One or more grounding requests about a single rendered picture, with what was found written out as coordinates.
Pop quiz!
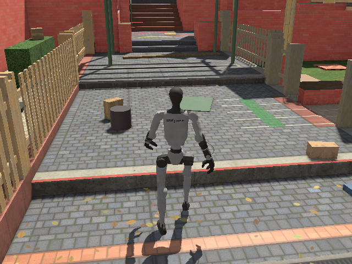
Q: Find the humanoid robot head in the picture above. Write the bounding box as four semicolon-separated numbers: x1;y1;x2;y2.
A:
167;87;185;114

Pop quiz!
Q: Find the robot right forearm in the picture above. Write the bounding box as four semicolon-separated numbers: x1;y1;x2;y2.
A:
199;133;212;160

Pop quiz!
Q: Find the left robot upper arm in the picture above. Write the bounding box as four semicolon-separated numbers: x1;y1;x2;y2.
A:
148;111;165;139

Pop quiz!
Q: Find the robot left shin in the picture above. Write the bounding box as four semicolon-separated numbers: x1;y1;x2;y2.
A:
157;188;166;227

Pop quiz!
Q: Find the robot left forearm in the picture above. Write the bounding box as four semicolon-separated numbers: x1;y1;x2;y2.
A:
145;130;153;144

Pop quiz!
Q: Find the robot left hand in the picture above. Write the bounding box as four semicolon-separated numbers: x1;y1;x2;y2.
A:
144;141;157;150

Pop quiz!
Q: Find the right robot upper arm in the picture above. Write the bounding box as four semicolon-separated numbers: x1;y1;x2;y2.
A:
188;111;203;142

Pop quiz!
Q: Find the robot right hand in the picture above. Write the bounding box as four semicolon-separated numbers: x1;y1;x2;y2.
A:
202;158;215;174

